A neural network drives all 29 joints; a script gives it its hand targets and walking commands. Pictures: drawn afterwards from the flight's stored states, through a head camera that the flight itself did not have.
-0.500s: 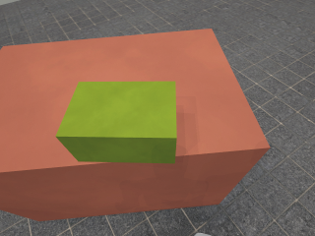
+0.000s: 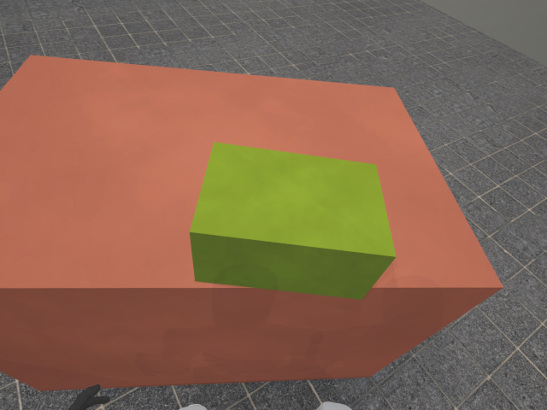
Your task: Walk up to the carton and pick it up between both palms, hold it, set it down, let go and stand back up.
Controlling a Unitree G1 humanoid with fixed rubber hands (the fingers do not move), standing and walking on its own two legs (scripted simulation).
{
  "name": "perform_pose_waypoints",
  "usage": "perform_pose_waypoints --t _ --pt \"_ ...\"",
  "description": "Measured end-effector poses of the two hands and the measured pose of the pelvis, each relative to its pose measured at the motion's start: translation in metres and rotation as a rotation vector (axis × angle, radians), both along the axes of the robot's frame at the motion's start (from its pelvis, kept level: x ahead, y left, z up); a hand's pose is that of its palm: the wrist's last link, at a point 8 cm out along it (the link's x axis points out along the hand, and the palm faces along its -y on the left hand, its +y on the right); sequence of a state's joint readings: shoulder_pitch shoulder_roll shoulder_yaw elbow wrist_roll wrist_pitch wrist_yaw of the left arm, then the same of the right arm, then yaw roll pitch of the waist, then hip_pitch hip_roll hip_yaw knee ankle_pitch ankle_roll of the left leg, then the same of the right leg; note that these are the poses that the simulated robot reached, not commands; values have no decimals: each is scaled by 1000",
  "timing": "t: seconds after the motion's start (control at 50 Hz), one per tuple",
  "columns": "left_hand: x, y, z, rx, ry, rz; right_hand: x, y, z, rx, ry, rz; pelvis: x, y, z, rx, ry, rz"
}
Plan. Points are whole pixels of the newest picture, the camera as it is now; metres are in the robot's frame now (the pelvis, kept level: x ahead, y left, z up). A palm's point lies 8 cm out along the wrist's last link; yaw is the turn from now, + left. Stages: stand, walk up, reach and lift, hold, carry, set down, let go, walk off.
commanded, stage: walk up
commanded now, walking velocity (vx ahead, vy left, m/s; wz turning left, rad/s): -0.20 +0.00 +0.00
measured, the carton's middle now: (288, 221) +0.41 -0.03 +0.03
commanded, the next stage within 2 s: none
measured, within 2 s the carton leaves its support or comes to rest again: neither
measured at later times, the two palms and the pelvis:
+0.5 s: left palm out of the picture -0.11 +0.29 -0.11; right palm out of the picture +0.02 -0.21 -0.10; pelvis -0.06 +0.04 +0.02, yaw +0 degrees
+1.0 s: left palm out of the picture -0.11 +0.22 -0.13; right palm out of the picture -0.10 -0.19 -0.12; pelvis -0.09 +0.02 +0.02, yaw +1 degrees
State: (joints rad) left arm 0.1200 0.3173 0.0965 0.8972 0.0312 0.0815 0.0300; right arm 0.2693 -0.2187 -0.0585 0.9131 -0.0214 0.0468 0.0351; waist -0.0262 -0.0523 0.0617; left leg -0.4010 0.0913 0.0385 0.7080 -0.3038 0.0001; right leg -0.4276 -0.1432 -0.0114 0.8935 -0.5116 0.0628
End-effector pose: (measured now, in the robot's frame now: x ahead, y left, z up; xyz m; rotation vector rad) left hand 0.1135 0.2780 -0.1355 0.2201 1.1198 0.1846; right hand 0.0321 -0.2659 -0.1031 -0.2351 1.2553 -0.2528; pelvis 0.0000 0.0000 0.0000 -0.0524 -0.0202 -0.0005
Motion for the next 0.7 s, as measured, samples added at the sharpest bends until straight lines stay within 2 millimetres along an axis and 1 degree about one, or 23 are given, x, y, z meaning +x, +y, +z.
perform_pose_waypoints --t 0.04,0.08,0.14,0.2,0.24,0.3,0.38,0.44,0.48,0.52,0.56,0.6,0.64,0.66,0.7 --pt "-8 2 5 -46 37 8 -12 15 14 -9 16 6 -5 9 13 -38 22 19" --pt "-21 5 8 -76 62 18 -17 23 26 -28 29 13 -10 18 23 -51 34 11" --pt "-56 14 6 -87 136 24 -9 30 36 -55 -17 8 -14 30 28 -51 38 -4" --pt "-89 22 1 -85 209 48 3 37 40 -67 -70 15 -20 37 28 -42 35 -6" --pt "-106 26 0 -82 236 66 9 43 40 -65 -97 29 -25 40 28 -37 31 -7" --pt "-126 29 1 -76 256 80 14 52 37 -50 -131 49 -34 42 27 -30 24 -5" --pt "-155 27 10 -71 261 108 12 63 26 -2 -135 79 -41 43 27 -12 18 6" --pt "-183 22 17 -46 284 125 6 64 14 38 -138 77 -50 41 25 6 12 10" --pt "-207 15 20 -30 310 133 -4 61 4 64 -128 62 -57 38 23 24 10 11" --pt "-238 5 21 -15 351 136 -17 55 -8 90 -110 42 -66 32 18 60 11 5" --pt "-267 -10 26 -22 398 163 -38 52 -15 111 -63 30 -74 28 20 61 3 11" --pt "-286 -22 33 -34 425 182 -63 49 -14 128 4 23 -75 22 27 81 13 3" --pt "-290 -33 36 -38 444 155 -85 46 -13 143 54 4 -77 17 30 101 22 -3" --pt "-288 -37 37 -39 443 138 -97 44 -15 146 80 -3 -79 15 30 98 26 3" --pt "-274 -43 35 -42 411 117 -122 42 -20 150 145 -12 -81 13 29 86 32 14"
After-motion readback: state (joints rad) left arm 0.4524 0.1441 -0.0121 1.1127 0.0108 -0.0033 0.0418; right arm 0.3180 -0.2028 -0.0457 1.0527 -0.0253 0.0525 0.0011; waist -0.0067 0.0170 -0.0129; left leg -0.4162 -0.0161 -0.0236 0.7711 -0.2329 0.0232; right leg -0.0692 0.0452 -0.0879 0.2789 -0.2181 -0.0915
